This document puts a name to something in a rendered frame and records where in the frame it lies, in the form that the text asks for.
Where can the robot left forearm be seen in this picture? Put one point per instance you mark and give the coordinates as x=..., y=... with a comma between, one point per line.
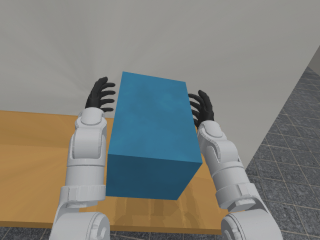
x=84, y=182

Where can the robot right hand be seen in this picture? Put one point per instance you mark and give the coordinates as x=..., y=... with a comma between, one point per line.
x=205, y=108

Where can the robot left upper arm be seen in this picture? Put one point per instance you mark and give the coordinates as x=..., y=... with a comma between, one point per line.
x=81, y=226

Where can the table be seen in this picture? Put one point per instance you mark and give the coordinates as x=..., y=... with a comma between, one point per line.
x=33, y=165

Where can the robot right upper arm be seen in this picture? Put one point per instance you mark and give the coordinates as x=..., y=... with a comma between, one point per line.
x=254, y=224

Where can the robot left hand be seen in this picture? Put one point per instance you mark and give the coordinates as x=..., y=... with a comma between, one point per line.
x=94, y=99

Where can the robot right forearm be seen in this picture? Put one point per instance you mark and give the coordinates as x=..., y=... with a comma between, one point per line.
x=234, y=190

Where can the carton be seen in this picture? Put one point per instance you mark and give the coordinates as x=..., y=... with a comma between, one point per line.
x=154, y=150

